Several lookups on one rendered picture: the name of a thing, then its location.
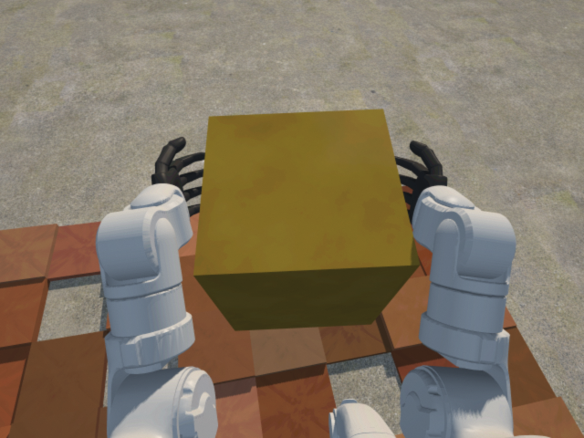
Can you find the left robot forearm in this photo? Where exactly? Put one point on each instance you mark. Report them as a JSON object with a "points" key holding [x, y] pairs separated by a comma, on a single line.
{"points": [[141, 276]]}

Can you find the left robot upper arm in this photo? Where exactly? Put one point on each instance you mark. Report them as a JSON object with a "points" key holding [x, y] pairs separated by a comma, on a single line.
{"points": [[167, 403]]}

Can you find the left robot hand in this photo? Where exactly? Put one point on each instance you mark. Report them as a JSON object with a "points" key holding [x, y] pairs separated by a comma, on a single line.
{"points": [[167, 171]]}

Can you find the right robot upper arm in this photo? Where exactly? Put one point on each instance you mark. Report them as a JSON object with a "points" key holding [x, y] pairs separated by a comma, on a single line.
{"points": [[446, 402]]}

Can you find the carton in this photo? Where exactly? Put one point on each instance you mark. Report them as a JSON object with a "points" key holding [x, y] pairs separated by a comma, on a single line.
{"points": [[303, 221]]}

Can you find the right robot forearm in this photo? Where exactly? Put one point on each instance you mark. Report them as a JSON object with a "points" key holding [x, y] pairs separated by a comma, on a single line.
{"points": [[470, 273]]}

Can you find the right robot thigh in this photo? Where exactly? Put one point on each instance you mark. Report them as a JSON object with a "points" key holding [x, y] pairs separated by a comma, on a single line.
{"points": [[357, 420]]}

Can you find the right robot hand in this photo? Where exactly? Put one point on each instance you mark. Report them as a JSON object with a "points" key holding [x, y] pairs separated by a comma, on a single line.
{"points": [[427, 177]]}

